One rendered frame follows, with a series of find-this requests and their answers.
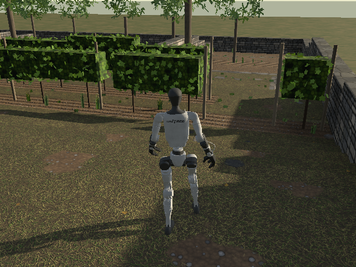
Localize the right robot forearm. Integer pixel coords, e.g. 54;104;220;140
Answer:
200;134;213;157

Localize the right robot upper arm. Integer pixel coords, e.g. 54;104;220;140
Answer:
187;111;204;142

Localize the left robot upper arm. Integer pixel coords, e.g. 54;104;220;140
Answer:
151;112;165;142

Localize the left robot forearm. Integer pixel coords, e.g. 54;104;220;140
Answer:
149;134;157;150

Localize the robot thigh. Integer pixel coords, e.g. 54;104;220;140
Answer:
159;156;174;199
186;154;197;184

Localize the right robot thigh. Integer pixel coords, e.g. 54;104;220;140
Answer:
186;154;197;184

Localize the left robot thigh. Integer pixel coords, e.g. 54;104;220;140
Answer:
159;156;174;199

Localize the right robot hand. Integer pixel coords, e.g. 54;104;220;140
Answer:
203;153;216;168

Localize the left robot hand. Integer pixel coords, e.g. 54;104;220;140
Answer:
149;147;162;156

